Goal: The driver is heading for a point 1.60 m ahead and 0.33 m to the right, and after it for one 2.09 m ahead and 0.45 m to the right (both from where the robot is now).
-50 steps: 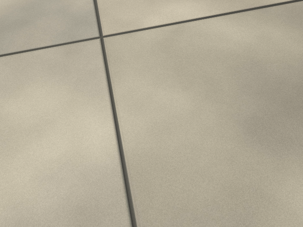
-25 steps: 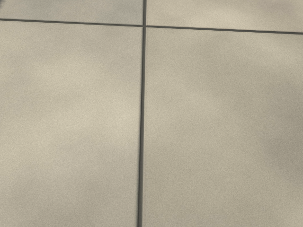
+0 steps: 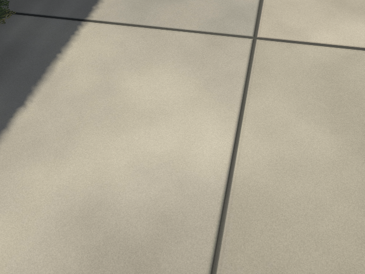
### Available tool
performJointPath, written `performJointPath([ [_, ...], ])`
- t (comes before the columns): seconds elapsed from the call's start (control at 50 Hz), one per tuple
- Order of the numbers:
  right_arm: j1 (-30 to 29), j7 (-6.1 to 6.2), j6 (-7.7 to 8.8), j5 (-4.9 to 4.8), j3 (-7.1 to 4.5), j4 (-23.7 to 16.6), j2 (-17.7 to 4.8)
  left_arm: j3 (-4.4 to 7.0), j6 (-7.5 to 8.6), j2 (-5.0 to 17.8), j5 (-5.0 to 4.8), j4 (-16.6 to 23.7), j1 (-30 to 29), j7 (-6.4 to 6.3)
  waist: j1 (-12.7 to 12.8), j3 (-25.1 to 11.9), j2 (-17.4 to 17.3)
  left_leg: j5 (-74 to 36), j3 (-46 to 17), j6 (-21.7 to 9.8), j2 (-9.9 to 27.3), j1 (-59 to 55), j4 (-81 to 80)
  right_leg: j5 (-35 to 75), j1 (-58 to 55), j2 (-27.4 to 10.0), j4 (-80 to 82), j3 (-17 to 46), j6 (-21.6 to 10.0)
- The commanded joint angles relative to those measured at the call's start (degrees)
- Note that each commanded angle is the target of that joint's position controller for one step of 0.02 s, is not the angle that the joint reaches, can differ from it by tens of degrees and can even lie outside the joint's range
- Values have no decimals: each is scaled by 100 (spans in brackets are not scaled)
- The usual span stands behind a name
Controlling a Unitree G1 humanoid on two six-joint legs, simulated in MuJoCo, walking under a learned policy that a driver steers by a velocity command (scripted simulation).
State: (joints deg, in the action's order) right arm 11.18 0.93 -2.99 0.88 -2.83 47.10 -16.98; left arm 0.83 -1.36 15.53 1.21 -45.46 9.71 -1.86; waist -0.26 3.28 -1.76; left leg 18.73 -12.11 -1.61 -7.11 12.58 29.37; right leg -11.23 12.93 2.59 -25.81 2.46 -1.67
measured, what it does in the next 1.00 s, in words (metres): walks ahead, turning right: left foot, then right foot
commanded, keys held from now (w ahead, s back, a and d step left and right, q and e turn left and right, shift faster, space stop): w+e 0.70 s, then w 0.04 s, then w+q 0.22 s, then q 0.04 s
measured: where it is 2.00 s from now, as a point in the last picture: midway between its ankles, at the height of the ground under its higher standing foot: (254, 264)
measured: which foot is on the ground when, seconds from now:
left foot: up 0.00-0.34, down 0.36-0.80, up 0.82-1.00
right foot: down 0.00-0.36, up 0.38-0.80, down 0.82-1.00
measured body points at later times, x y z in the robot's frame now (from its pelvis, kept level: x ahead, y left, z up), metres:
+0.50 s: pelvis +0.10 +0.02 +0.01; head +0.11 +0.03 +0.46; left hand +0.25 +0.27 -0.12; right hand +0.11 -0.28 -0.10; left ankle +0.08 +0.11 -0.74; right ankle +0.06 -0.11 -0.67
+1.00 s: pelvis +0.33 -0.12 +0.00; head +0.36 -0.13 +0.45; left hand +0.52 +0.08 -0.12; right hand +0.25 -0.36 -0.14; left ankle +0.34 +0.04 -0.65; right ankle +0.32 -0.17 -0.74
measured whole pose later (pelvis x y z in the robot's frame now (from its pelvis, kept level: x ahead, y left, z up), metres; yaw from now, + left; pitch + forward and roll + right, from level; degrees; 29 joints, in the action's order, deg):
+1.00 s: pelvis +0.33 -0.12 +0.00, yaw -22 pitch +0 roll +0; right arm 19.6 -0.8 2.1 1.0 -1.5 52.7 -13.7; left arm 1.9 3.8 13.7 1.5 -49.6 12.4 0.6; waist -1.9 4.2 -1.3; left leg 17.7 -1.6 -3.4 3.7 26.4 66.5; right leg -11.4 11.3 3.7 -22.4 -7.6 -6.1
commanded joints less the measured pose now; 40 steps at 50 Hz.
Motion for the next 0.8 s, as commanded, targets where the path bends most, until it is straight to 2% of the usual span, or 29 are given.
performJointPath([
  [0.02, 439, 57, 7, 32, -65, -27, -592, 35, 118, 722, 8, 231, -256, 112, -240, -272, 1019, 493, 386, 23, 407, -165, -74, -439, -57, -1613, 1460, 2158, -828],
  [0.04, 147, 32, 64, 72, -60, -33, -558, 93, 74, 872, -20, 125, -100, 133, -85, -113, 1154, 204, 620, 30, 269, -53, -139, -1441, -120, -1221, 1483, 2005, -682],
  [0.06, -53, -7, 122, 117, -88, -93, -647, 196, 26, 1123, -18, 34, 181, 124, 66, -52, 1405, 296, 874, 67, 158, 335, 239, -1942, -396, -1090, 1562, 2125, -689],
  [0.08, -184, -51, 166, 150, -109, -147, -748, 249, 18, 1200, -14, -66, 501, 118, 193, -7, 1425, 630, 920, 121, 207, 850, 703, -2095, -711, -1222, 1668, 2443, -836],
  [0.1, -256, -83, 208, 150, -106, -156, -745, 287, 32, 1204, -25, -151, 700, 132, 225, 40, 1248, 812, 921, 178, 271, 1257, 1128, -2163, -930, -1329, 1739, 2654, -971],
  [0.14, -399, -116, 313, 116, -70, -213, -621, 339, 93, 1111, -59, -234, 787, 152, 194, 53, 968, 741, 907, 246, 420, 1609, 1487, -2019, -1068, -1324, 1760, 2694, -1090],
  [0.24, -694, -162, 506, 59, 17, -372, -426, 483, 187, 1036, -36, -329, 914, 190, 234, -171, 977, 692, 1033, 236, 447, 1409, 1059, -1487, -869, -1059, 1591, 2556, -1222],
  [0.28, -615, -140, 546, 27, 42, -401, -404, 548, 181, 1074, -27, -277, 813, 229, 171, -242, 980, 612, 1048, 165, 384, 896, 533, -1487, -448, -975, 1464, 2595, -1185],
  [0.3, -446, -109, 561, -2, 48, -375, -395, 575, 167, 1086, -22, -216, 661, 250, 60, -267, 970, 432, 1076, 112, 339, 411, 134, -1476, -77, -886, 1378, 2568, -1108],
  [0.34, 311, 17, 596, -27, 33, -158, -383, 595, 134, 1004, -28, -65, 265, 249, -414, -264, 679, -566, 1159, 20, 345, -1249, -1088, -1723, 1125, -450, 826, 2315, -733],
  [0.36, 794, 121, 629, 20, -63, -55, -769, 551, 187, 785, -67, 36, 196, 241, -613, -418, 123, -148, 610, -54, 950, -2410, -1195, -2197, 2221, -119, 35, 1929, -441],
  [0.38, 1216, 200, 632, 101, -178, -109, -1393, 374, 267, 184, -152, 268, 217, 268, -722, -899, -1168, 2050, -1461, -376, 2634, -2800, -2044, -2427, 2760, 520, -1785, 844, -184],
  [0.4, 869, 206, 601, 167, -281, -96, -1706, 390, 276, 471, -8, 335, 72, 247, -489, -272, -850, 2885, -2525, -783, 3187, -1862, -2440, -1899, 3252, 294, -2680, 494, -182],
  [0.42, 568, 160, 619, 137, -193, -159, -1249, 433, 279, 715, 61, 290, 92, 289, -234, 165, -333, 2726, -2144, -884, 2991, -1419, -2374, -1399, 3256, -133, -3070, 585, -209],
  [0.44, 318, 104, 668, 80, -86, -229, -836, 445, 285, 721, 71, 129, 322, 367, -65, 320, -214, 2093, -1471, -745, 2593, -1252, -2393, -1000, 3142, -232, -3171, 531, -155],
  [0.46, 268, 72, 721, 72, -33, -261, -669, 443, 273, 675, 82, 36, 471, 426, -8, 298, -335, 1289, -823, -627, 2300, -1219, -2417, -697, 3018, -292, -3280, 426, -77],
  [0.48, 390, 74, 768, 74, -10, -222, -611, 435, 244, 652, 117, 11, 442, 484, -47, 275, -420, 555, -326, -602, 2121, -1223, -2397, -465, 3014, -324, -3536, 274, -22],
  [0.56, 996, -41, 869, 59, -7, 30, -519, 362, 176, 486, 97, 306, -186, 602, -192, 212, -347, -1607, 706, -584, 1967, -1460, -2186, 76, 3409, -417, -3764, 84, 54],
  [0.64, 1103, -70, 869, 56, 29, 149, -413, 224, 183, 280, 98, 650, -967, 704, -285, 344, -391, -2897, 1450, -547, 1821, -1310, -2084, 569, 3130, -403, -2558, -381, 84],
  [0.68, 1223, -45, 868, 39, 19, 237, -499, 139, 193, 175, 99, 843, -1394, 760, -377, 388, -407, -3241, 1669, -508, 1871, -1302, -2067, 662, 2750, -378, -1779, -723, -26],
  [0.72, 1379, -17, 851, 43, 17, 370, -563, 100, 196, 174, 112, 929, -1492, 744, -352, 325, -407, -4240, 1847, -451, 1960, -1485, -1820, 475, 2244, -223, -1194, -964, -246],
  [0.76, 1552, 21, 816, 34, 21, 552, -671, 120, 221, 248, 156, 792, -1030, 628, -84, -40, -543, -6421, 1940, -443, 2069, -1683, -1001, 83, 1316, 173, -926, -1107, -558],
  [0.78, 1606, 29, 781, 38, 30, 631, -724, 167, 260, 355, 166, 580, -402, 557, 219, -400, -572, -6937, 1913, -463, 2119, -1694, -269, -15, 579, 330, -750, -1023, -734],
  [0.8, 1516, 26, 749, -6, 39, 652, -772, 246, 321, 521, 194, 248, 554, 472, 693, -860, -505, -6563, 2010, -430, 2054, -1267, 795, 279, -684, 356, -245, -882, -915],
])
